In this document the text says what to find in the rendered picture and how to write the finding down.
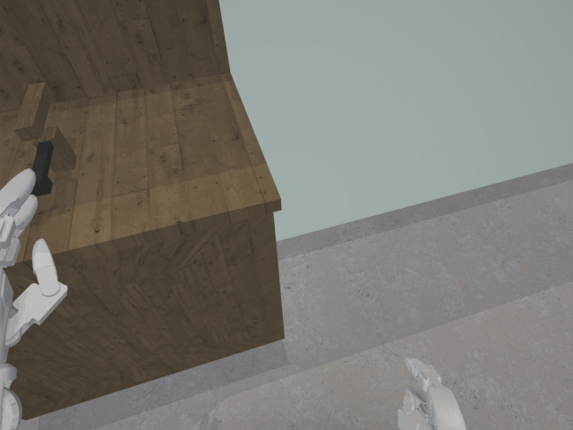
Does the robot left forearm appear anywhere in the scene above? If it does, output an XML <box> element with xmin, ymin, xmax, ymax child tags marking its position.
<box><xmin>0</xmin><ymin>363</ymin><xmax>22</xmax><ymax>430</ymax></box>

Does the robot right hand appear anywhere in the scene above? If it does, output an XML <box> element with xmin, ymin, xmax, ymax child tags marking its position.
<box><xmin>398</xmin><ymin>356</ymin><xmax>466</xmax><ymax>430</ymax></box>

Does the tap lever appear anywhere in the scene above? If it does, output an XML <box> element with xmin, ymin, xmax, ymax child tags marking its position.
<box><xmin>31</xmin><ymin>141</ymin><xmax>54</xmax><ymax>196</ymax></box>

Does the counter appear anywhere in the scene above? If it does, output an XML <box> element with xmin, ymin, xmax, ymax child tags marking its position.
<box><xmin>0</xmin><ymin>0</ymin><xmax>285</xmax><ymax>420</ymax></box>

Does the robot left hand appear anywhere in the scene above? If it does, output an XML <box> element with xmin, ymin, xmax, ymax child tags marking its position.
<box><xmin>0</xmin><ymin>168</ymin><xmax>67</xmax><ymax>364</ymax></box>

